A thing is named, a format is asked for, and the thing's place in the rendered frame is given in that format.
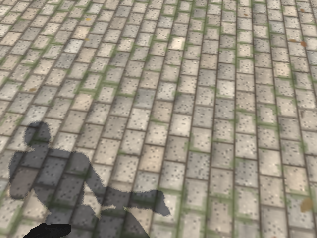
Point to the robot left hand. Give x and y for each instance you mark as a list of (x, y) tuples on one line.
[(49, 231)]

